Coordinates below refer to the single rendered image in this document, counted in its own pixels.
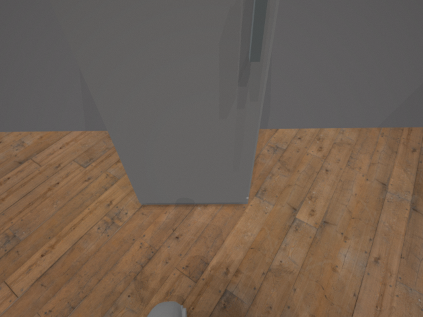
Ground left robot thigh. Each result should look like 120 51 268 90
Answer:
147 301 187 317

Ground fridge door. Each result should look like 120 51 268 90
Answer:
50 0 275 203

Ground handle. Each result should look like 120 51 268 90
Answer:
249 0 268 62

